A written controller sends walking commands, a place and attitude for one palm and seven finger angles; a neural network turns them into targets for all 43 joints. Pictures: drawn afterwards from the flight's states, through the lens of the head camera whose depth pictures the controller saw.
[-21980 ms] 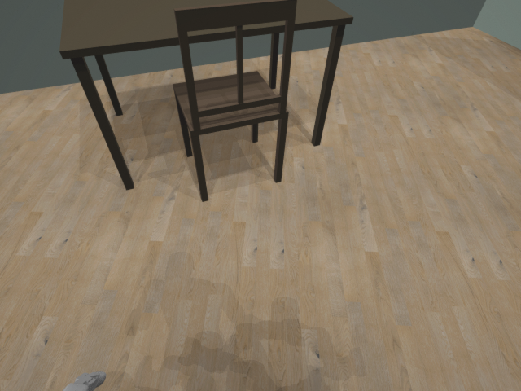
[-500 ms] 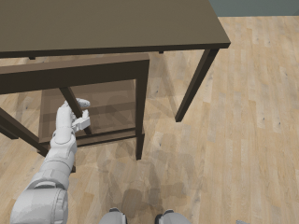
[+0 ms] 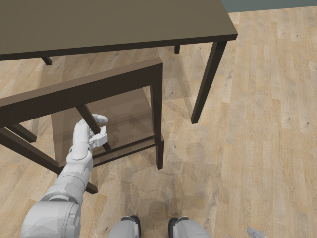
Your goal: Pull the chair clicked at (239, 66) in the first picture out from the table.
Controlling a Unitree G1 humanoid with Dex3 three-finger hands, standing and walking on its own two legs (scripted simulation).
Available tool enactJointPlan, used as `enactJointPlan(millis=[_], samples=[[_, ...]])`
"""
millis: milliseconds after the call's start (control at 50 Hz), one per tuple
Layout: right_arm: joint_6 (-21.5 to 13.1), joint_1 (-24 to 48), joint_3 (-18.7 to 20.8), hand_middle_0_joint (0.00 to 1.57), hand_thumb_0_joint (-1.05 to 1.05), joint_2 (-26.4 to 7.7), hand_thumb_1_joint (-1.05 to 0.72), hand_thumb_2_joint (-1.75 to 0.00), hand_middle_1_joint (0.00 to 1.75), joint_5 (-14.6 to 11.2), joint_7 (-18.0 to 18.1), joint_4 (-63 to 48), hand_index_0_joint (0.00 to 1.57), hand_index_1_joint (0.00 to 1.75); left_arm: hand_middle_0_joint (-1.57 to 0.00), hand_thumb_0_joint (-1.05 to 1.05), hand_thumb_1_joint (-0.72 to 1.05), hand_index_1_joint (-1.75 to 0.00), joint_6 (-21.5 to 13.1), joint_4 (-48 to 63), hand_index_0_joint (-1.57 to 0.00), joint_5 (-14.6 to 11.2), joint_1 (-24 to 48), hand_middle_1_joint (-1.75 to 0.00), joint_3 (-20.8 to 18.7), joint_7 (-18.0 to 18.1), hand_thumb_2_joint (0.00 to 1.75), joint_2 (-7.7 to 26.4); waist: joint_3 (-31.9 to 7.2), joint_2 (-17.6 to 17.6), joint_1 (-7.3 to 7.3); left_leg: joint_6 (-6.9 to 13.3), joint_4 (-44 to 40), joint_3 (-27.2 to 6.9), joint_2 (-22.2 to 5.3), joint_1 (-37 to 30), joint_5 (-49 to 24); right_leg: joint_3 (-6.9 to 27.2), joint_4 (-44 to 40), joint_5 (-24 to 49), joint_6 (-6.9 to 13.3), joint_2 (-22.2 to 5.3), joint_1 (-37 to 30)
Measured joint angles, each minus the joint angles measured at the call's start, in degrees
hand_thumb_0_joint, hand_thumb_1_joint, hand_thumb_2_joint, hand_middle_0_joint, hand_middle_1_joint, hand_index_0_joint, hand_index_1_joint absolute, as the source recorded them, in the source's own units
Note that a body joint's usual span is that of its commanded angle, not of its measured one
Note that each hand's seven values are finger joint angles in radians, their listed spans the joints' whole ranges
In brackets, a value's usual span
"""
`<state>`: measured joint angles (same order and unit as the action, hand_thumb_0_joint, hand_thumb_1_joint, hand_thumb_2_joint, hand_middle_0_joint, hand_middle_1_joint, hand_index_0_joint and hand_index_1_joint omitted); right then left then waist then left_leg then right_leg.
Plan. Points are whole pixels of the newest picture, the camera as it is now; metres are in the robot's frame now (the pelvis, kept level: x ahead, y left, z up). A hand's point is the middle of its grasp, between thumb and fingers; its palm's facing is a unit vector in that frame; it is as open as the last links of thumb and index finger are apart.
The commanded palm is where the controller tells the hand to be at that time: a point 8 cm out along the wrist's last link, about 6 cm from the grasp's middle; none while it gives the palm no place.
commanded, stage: step backward, pulling the chair out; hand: left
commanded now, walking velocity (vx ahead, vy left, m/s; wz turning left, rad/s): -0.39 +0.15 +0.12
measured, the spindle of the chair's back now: (96, 130) +0.42 +0.17 -0.07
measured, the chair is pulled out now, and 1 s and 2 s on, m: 0.13 0.15 0.15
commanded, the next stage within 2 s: stop walking, hand still on the chair in 1.84 s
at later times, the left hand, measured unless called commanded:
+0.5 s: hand (105, 142) +0.37 +0.14 -0.06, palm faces +0.02 -0.98 -0.18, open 5.0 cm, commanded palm +0.37 +0.19 -0.05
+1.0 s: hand (105, 142) +0.37 +0.14 -0.06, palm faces +0.04 -0.98 -0.20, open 5.0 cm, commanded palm +0.37 +0.19 -0.05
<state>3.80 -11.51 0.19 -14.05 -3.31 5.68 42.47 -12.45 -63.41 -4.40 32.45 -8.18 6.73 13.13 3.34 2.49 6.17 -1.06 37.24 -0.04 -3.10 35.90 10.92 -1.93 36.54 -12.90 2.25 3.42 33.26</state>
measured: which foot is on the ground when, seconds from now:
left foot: down 0.00-1.00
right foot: down 0.00-1.00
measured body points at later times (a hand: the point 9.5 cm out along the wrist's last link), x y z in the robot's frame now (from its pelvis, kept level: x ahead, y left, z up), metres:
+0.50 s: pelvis -0.01 +0.02 +0.00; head +0.08 +0.00 +0.44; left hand +0.37 +0.19 -0.04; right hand +0.07 -0.24 -0.14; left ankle +0.08 +0.13 -0.72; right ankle +0.05 -0.09 -0.72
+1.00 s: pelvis -0.01 +0.01 +0.00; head +0.08 +0.00 +0.44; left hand +0.37 +0.19 -0.04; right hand +0.08 -0.28 -0.12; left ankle +0.08 +0.13 -0.72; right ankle +0.05 -0.09 -0.72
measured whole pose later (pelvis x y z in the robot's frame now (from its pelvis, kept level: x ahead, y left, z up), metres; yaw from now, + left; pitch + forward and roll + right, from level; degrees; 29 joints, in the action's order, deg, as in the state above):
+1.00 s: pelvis -0.01 +0.01 +0.00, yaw +1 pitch +7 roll -1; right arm 0.2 -11.4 0.8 -16.8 -3.8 7.6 43.8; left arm -11.7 -64.1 -3.7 32.8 -2.4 7.2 11.6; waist 4.0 1.2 4.8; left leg -0.6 36.1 -0.7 -1.5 33.3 10.0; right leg -1.9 36.1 -12.6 1.7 2.4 30.7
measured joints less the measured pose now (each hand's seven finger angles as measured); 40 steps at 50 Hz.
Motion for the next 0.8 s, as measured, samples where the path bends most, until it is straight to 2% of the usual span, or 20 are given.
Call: enactJointPlan(millis=[80,180,340,480,580,800], samples=[[0.3,0.7,0.4,0.2,0.01,-2.1,-0.9,-0.9,0.3,-0.6,0.2,-0.1,0.21,0.3,-0.3,-0.01,0.72,-1.45,0.4,0.1,-0.5,-0.2,0.2,-1.08,0.9,1.1,0.77,-0.8,1.3,-0.3,0.53,0.5,-0.4,-0.7,1.1,-1.2,1.7,-0.1,-0.8,0.7,-0.2,-0.6,-1.3],[0.2,0.6,0.9,0.2,0.01,-4.1,-0.9,-0.9,0.3,-0.9,0.8,0.2,0.21,0.3,-0.28,-0.01,0.72,-1.45,1.3,0.6,-0.5,-0.3,0.4,-1.09,3.3,1.6,0.76,-1.9,2.1,-0.2,0.34,0.7,-2.1,-0.8,1.5,-2.5,-2.6,-0.1,-1.8,1.5,-0.8,-1.0,-2.7],[-1.7,-0.3,0.3,0.2,0.01,-1.8,-0.9,-0.9,0.3,-0.5,1.4,0.1,0.21,0.3,-0.25,-0.01,0.73,-1.45,1.4,1.2,-0.5,-0.3,-0.3,-1.11,6.7,0.7,0.75,-1.8,1.4,-1.8,-0.62,1.7,-2.7,0.6,2.1,-3.4,-1.9,1.3,-1.8,1.0,-1.8,-1.7,-3.0],[-2.9,0.4,-0.4,0.2,0.01,1.3,-0.9,-0.9,0.3,0.6,1.1,1.1,0.21,0.3,-0.25,-0.01,0.73,-1.45,0.8,0.7,-0.5,-0.3,-0.4,-1.11,5.7,-0.5,0.76,-2.3,1.4,-0.7,-1.8,1.4,-0.5,1.1,1.9,-2.9,-0.4,1.8,0.7,0.0,-1.3,-1.4,-2.0],[-3.6,1.1,-0.9,0.2,0.01,2.1,-0.9,-0.9,0.3,0.6,1.0,1.7,0.21,0.3,-0.27,-0.01,0.71,-1.45,0.3,0.0,-0.5,-0.3,0.0,-1.11,4.3,-0.7,0.78,-2.2,1.4,0.3,-2.27,0.6,0.4,0.4,1.2,-1.9,0.0,1.1,1.4,-0.3,-0.6,-0.7,-1.3],[-3.9,0.7,0.3,0.2,0.01,-1.8,-0.9,-0.9,0.3,0.0,1.5,2.2,0.21,0.3,-0.29,-0.01,0.69,-1.45,-0.1,-1.3,-0.5,0.6,0.2,-1.1,3.7,0.3,0.81,-2.3,1.1,0.0,-1.63,-0.1,-0.5,-0.9,1.5,-2.4,-0.4,-0.2,1.0,-0.7,-0.1,-1.0,-2.0]])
